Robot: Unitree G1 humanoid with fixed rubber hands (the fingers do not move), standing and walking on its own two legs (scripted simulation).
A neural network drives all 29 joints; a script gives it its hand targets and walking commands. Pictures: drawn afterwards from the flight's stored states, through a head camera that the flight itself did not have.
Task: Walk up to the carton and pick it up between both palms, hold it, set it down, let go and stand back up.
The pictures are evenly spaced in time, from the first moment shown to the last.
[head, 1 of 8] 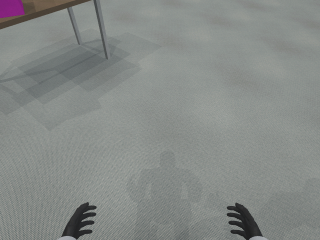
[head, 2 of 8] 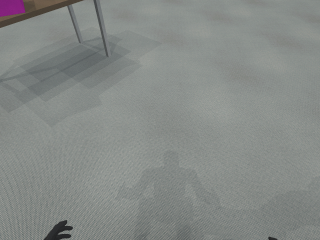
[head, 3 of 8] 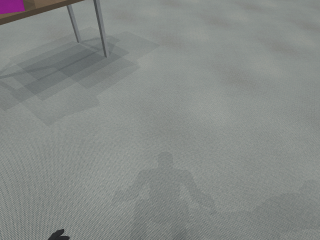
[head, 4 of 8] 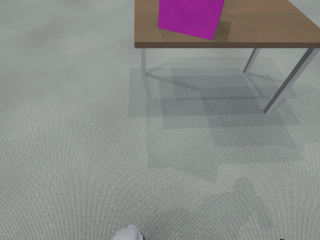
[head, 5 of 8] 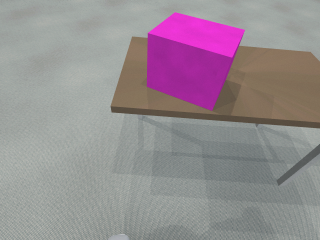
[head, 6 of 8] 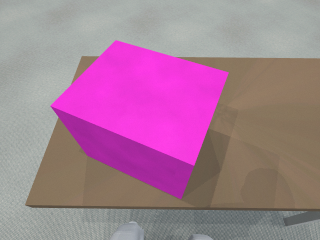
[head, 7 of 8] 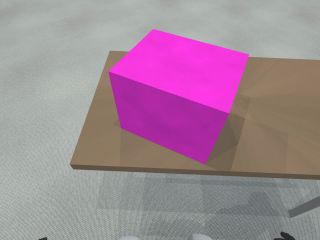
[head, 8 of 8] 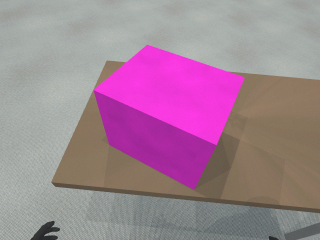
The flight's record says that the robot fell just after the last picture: no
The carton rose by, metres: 0.00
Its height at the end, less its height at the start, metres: +0.00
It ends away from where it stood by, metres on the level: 0.00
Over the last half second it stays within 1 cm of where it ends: yes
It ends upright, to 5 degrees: yes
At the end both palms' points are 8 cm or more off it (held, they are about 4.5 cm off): yes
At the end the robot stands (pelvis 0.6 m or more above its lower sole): yes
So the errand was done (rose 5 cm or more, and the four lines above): no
